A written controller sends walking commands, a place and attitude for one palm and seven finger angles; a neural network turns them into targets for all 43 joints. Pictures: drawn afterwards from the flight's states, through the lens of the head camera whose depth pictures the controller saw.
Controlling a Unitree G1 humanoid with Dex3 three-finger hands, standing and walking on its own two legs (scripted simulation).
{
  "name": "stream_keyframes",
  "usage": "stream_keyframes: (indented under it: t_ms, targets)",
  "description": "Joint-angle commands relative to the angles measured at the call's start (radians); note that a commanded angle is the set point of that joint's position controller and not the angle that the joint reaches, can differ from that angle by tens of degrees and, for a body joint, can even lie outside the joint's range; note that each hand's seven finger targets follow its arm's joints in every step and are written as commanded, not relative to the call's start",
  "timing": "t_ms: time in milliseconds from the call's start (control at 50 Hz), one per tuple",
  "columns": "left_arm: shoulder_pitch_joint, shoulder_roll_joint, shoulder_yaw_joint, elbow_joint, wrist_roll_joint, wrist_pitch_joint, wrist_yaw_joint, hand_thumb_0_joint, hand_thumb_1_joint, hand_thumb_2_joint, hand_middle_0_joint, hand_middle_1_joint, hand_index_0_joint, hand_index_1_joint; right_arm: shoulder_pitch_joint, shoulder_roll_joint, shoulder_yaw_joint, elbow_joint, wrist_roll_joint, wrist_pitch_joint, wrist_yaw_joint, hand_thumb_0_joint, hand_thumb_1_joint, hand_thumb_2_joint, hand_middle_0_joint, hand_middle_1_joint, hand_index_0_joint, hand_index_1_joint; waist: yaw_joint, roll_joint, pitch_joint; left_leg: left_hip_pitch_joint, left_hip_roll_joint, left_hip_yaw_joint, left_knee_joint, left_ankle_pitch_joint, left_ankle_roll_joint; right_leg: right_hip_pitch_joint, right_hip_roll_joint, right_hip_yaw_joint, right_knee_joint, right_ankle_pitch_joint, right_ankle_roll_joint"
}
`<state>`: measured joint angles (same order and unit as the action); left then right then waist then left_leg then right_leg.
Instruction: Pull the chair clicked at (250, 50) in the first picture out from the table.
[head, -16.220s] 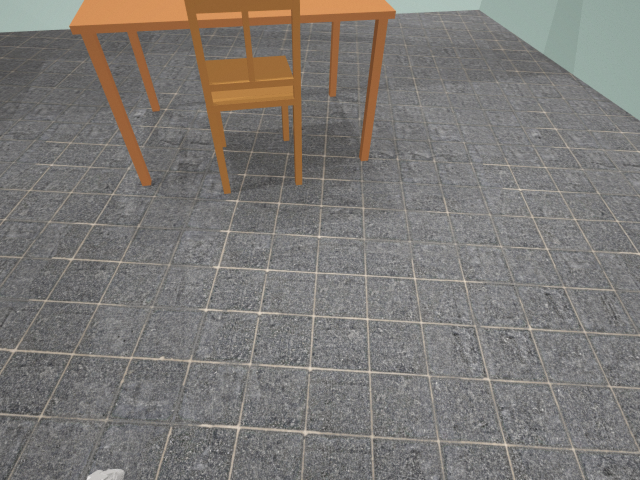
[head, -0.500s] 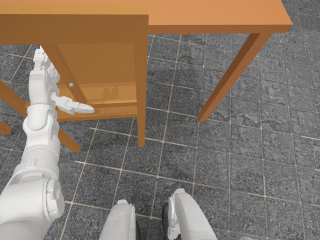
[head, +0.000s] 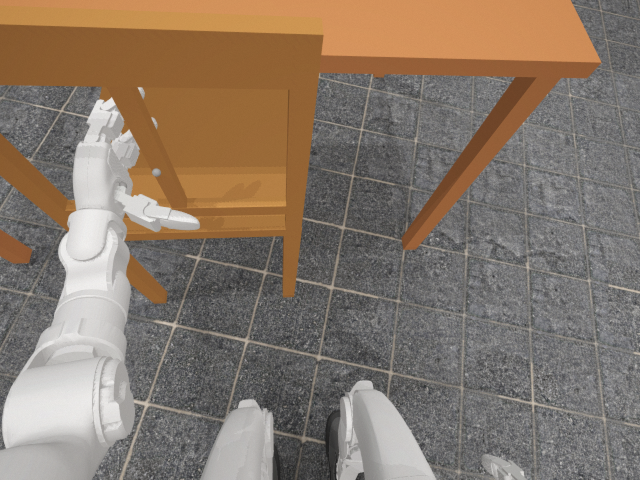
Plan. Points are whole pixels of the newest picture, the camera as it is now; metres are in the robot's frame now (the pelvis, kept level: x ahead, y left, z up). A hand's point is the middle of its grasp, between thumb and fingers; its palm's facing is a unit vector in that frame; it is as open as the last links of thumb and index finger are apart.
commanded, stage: hook a spindle and tug to test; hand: left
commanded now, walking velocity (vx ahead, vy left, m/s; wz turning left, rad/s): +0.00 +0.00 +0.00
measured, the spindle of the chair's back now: (156, 155) +0.51 +0.19 +0.01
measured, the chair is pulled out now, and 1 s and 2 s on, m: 0.00 0.02 0.09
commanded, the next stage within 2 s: step backward, pulling the chair out in 1.18 s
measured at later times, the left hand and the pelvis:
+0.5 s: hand (168, 169) +0.48 +0.17 +0.03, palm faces +0.04 -1.00 -0.02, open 6.4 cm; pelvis +0.00 +0.00 +0.00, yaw +0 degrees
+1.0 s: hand (166, 181) +0.46 +0.17 +0.03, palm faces +0.04 -1.00 -0.02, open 5.3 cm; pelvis +0.01 -0.01 +0.01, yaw -1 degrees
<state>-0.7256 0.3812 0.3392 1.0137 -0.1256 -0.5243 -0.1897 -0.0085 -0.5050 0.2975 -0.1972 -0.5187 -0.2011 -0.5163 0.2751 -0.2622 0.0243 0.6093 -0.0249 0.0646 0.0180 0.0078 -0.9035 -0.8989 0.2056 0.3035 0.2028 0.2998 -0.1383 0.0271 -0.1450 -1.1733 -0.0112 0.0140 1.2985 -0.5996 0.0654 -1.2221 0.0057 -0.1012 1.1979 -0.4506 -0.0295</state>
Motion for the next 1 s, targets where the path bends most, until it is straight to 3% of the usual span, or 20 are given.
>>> stream_keyframes:
  t_ms: [0, 40, 80, 100, 160, 220, 280, 360, 380, 400, 460, 560, 680, 740, 820, 840, 980]
  targets:
    - [-0.381, 0.202, 0.024, -0.218, -0.009, -0.074, -0.001, 0.000, -0.388, 0.348, -0.359, -1.012, -0.359, -1.012, 0.158, -0.174, -0.066, -0.048, 0.003, -0.014, -0.012, 0.000, -0.900, -0.900, 0.200, 0.300, 0.200, 0.300, -0.017, 0.118, -0.546, 0.353, 0.024, -0.115, -0.167, 0.501, -0.064, 0.311, 0.011, 0.075, -0.093, 0.265, 0.000]
    - [-0.369, 0.173, 0.002, -0.201, -0.006, -0.066, 0.002, 0.000, -0.276, 0.396, -0.394, -1.121, -0.394, -1.121, 0.156, -0.171, -0.064, -0.050, 0.004, -0.012, -0.011, 0.000, -0.900, -0.900, 0.200, 0.300, 0.200, 0.300, -0.022, 0.104, -0.518, 0.342, 0.025, -0.118, -0.175, 0.489, -0.064, 0.306, 0.012, 0.070, -0.097, 0.253, 0.001]
    - [-0.367, 0.173, 0.004, -0.203, -0.005, -0.062, 0.007, 0.000, -0.164, 0.444, -0.430, -1.231, -0.430, -1.231, 0.159, -0.172, -0.065, -0.052, 0.004, -0.011, -0.010, 0.000, -0.900, -0.900, 0.200, 0.300, 0.200, 0.300, -0.020, 0.119, -0.521, 0.354, 0.026, -0.115, -0.175, 0.500, -0.064, 0.296, 0.011, 0.070, -0.098, 0.257, 0.000]
    - [-0.368, 0.202, 0.025, -0.218, -0.005, -0.064, 0.012, 0.000, -0.108, 0.468, -0.447, -1.286, -0.447, -1.286, 0.159, -0.175, -0.065, -0.053, 0.004, -0.009, -0.010, 0.000, -0.900, -0.900, 0.200, 0.300, 0.200, 0.300, -0.010, 0.119, -0.526, 0.354, 0.027, -0.120, -0.179, 0.496, -0.069, 0.300, 0.012, 0.069, -0.095, 0.248, -0.002]
    - [-0.354, 0.165, 0.000, -0.234, -0.004, -0.066, 0.022, 0.000, 0.060, 0.540, -0.500, -1.450, -0.500, -1.450, 0.161, -0.169, -0.067, -0.059, 0.003, -0.011, -0.007, 0.000, -0.900, -0.900, 0.200, 0.300, 0.200, 0.300, -0.014, 0.113, -0.534, 0.365, 0.028, -0.122, -0.182, 0.512, -0.068, 0.307, 0.013, 0.069, -0.096, 0.261, -0.002]
    - [-0.364, 0.171, 0.007, -0.192, 0.003, -0.063, 0.035, 0.000, 0.228, 0.612, -0.500, -1.450, -0.500, -1.450, 0.161, -0.170, -0.065, -0.050, 0.004, -0.009, -0.007, 0.000, -0.900, -0.900, 0.200, 0.300, 0.200, 0.300, -0.026, 0.068, -0.483, 0.303, 0.024, -0.112, -0.184, 0.436, -0.059, 0.309, 0.013, 0.073, -0.104, 0.229, 0.003]
    - [-0.368, 0.198, 0.030, -0.236, 0.009, -0.080, 0.045, 0.000, 0.396, 0.684, -0.500, -1.450, -0.500, -1.450, 0.165, -0.170, -0.065, -0.057, -0.002, -0.011, -0.007, 0.000, -0.900, -0.900, 0.200, 0.300, 0.200, 0.300, -0.006, 0.116, -0.545, 0.344, 0.022, -0.110, -0.183, 0.472, -0.064, 0.322, 0.012, 0.077, -0.096, 0.248, -0.001]
    - [-0.357, 0.179, 0.012, -0.208, 0.007, -0.080, 0.042, 0.000, 0.620, 0.780, -0.500, -1.450, -0.500, -1.450, 0.164, -0.170, -0.065, -0.052, 0.001, -0.010, -0.006, 0.000, -0.900, -0.900, 0.200, 0.300, 0.200, 0.300, -0.023, 0.073, -0.503, 0.315, 0.024, -0.108, -0.184, 0.449, -0.059, 0.323, 0.015, 0.077, -0.102, 0.244, 0.001]
    - [-0.338, 0.186, 0.022, -0.188, 0.011, -0.077, 0.042, 0.000, 0.676, 0.804, -0.500, -1.450, -0.500, -1.450, 0.165, -0.170, -0.064, -0.055, 0.002, -0.008, -0.006, 0.000, -0.900, -0.900, 0.200, 0.300, 0.200, 0.300, -0.012, 0.075, -0.492, 0.303, 0.023, -0.108, -0.188, 0.436, -0.059, 0.323, 0.015, 0.077, -0.102, 0.233, 0.000]
    - [-0.357, 0.173, 0.007, -0.185, 0.010, -0.075, 0.039, 0.000, 0.732, 0.828, -0.500, -1.450, -0.500, -1.450, 0.160, -0.169, -0.062, -0.054, 0.004, -0.007, -0.007, 0.000, -0.900, -0.900, 0.200, 0.300, 0.200, 0.300, -0.023, 0.070, -0.485, 0.292, 0.022, -0.104, -0.185, 0.425, -0.055, 0.320, 0.014, 0.079, -0.104, 0.232, 0.002]
    - [-0.367, 0.177, 0.007, -0.208, 0.009, -0.081, 0.036, 0.000, 0.900, 0.900, -0.500, -1.450, -0.500, -1.450, 0.164, -0.170, -0.065, -0.058, 0.002, -0.010, -0.008, 0.000, -0.900, -0.900, 0.200, 0.300, 0.200, 0.300, -0.015, 0.109, -0.518, 0.323, 0.021, -0.106, -0.184, 0.440, -0.059, 0.317, 0.013, 0.081, -0.099, 0.238, -0.002]
    - [-0.283, 0.147, -0.008, -0.252, -0.005, -0.076, 0.030, 0.000, 0.900, 0.900, -0.500, -1.450, -0.500, -1.450, 0.160, -0.165, -0.068, -0.069, 0.005, -0.009, -0.003, 0.000, -0.900, -0.900, 0.200, 0.300, 0.200, 0.300, -0.001, 0.092, -0.555, 0.349, 0.025, -0.103, -0.188, 0.507, -0.062, 0.361, 0.015, 0.080, -0.101, 0.294, -0.001]
    - [-0.202, 0.192, 0.026, -0.290, 0.000, -0.074, 0.035, 0.000, 0.900, 0.900, -0.500, -1.450, -0.500, -1.450, 0.146, -0.161, -0.067, -0.077, 0.008, -0.012, -0.003, 0.000, -0.900, -0.900, 0.200, 0.300, 0.200, 0.300, 0.018, 0.053, -0.526, 0.279, 0.017, -0.074, -0.193, 0.461, -0.049, 0.436, 0.015, 0.099, -0.114, 0.320, 0.001]
    - [-0.158, 0.164, 0.014, -0.297, -0.011, -0.070, 0.026, 0.000, 0.900, 0.900, -0.500, -1.450, -0.500, -1.450, 0.137, -0.154, -0.068, -0.083, 0.013, -0.018, -0.003, 0.000, -0.900, -0.900, 0.200, 0.300, 0.200, 0.300, 0.023, 0.057, -0.503, 0.255, 0.012, -0.060, -0.198, 0.432, -0.046, 0.455, 0.013, 0.104, -0.125, 0.317, 0.003]
    - [-0.134, 0.184, 0.031, -0.293, -0.018, -0.065, 0.021, 0.000, 0.900, 0.900, -0.500, -1.450, -0.500, -1.450, 0.135, -0.157, -0.067, -0.081, 0.015, -0.025, -0.009, 0.000, -0.900, -0.900, 0.200, 0.300, 0.200, 0.300, 0.024, 0.039, -0.488, 0.239, 0.012, -0.057, -0.195, 0.434, -0.045, 0.461, 0.011, 0.108, -0.123, 0.329, 0.004]
    - [-0.137, 0.154, 0.008, -0.295, -0.021, -0.062, 0.017, 0.000, 0.900, 0.900, -0.500, -1.450, -0.500, -1.450, 0.132, -0.154, -0.067, -0.081, 0.015, -0.027, -0.009, 0.000, -0.900, -0.900, 0.200, 0.300, 0.200, 0.300, 0.019, 0.047, -0.480, 0.237, 0.011, -0.055, -0.196, 0.434, -0.045, 0.458, 0.010, 0.106, -0.123, 0.330, 0.004]
    - [0.001, 0.155, 0.025, -0.379, -0.047, -0.049, 0.006, 0.000, 0.900, 0.900, -0.500, -1.450, -0.500, -1.450, 0.119, -0.151, -0.073, -0.100, 0.022, -0.038, -0.006, 0.000, -0.900, -0.900, 0.200, 0.300, 0.200, 0.300, 0.053, 0.052, -0.538, 0.271, 0.012, -0.049, -0.198, 0.521, -0.050, 0.514, 0.009, 0.108, -0.117, 0.414, 0.001]
